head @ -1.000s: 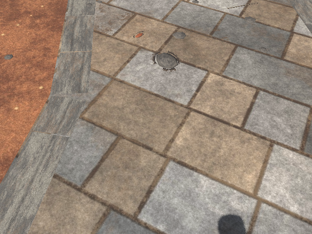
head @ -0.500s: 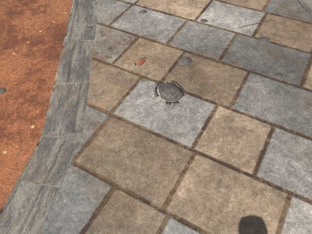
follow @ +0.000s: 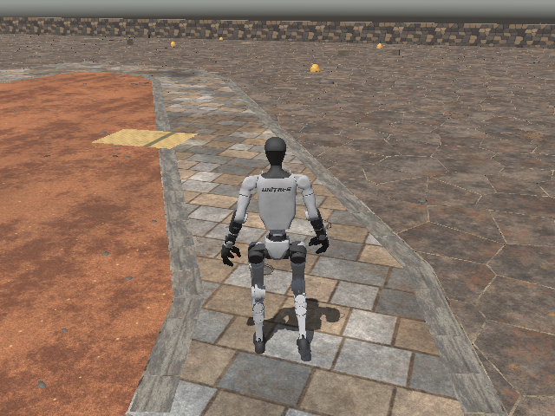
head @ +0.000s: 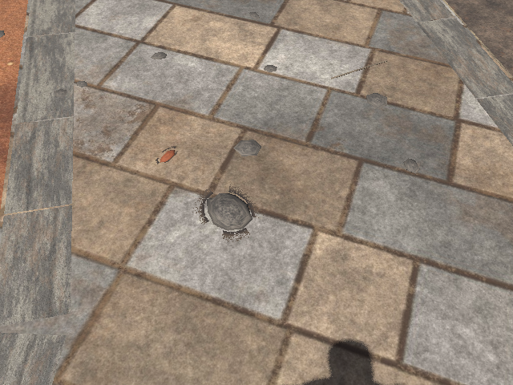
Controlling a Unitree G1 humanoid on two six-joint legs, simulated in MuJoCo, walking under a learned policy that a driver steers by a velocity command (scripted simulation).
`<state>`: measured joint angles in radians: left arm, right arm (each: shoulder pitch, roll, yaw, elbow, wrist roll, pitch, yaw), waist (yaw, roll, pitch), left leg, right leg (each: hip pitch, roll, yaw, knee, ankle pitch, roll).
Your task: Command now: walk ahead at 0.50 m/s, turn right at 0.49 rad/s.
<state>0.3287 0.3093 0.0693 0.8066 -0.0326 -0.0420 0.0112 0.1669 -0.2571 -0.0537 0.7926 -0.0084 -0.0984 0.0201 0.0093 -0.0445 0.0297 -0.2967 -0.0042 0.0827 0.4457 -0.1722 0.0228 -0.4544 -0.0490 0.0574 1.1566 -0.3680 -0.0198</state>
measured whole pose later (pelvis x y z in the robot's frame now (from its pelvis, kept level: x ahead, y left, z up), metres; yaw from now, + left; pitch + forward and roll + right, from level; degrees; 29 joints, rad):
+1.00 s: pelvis +0.55 -0.14 +0.00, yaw -28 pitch +1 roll +1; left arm 0.35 0.29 0.05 0.76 -0.02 -0.04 0.01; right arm 0.16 -0.28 -0.06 0.78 0.00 -0.11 0.04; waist 0.01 -0.03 0.02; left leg -0.35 -0.04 0.02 0.50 -0.17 0.05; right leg -0.35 0.04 0.10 1.14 -0.43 -0.04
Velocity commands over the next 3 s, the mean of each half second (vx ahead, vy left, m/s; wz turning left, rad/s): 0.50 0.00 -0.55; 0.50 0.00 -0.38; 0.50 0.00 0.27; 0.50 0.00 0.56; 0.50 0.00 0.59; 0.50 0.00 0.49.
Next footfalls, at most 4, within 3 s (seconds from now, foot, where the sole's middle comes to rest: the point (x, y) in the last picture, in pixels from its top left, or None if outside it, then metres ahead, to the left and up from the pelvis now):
0.36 right None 0.33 -0.18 -0.77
0.88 left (298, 311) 0.68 -0.10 -0.77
1.36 right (408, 269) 0.82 -0.43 -0.77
1.88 left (327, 185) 1.14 -0.22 -0.77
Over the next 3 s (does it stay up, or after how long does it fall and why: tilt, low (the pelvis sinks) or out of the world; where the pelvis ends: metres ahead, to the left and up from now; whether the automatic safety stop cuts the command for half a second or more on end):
stays up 1.55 -0.14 -0.01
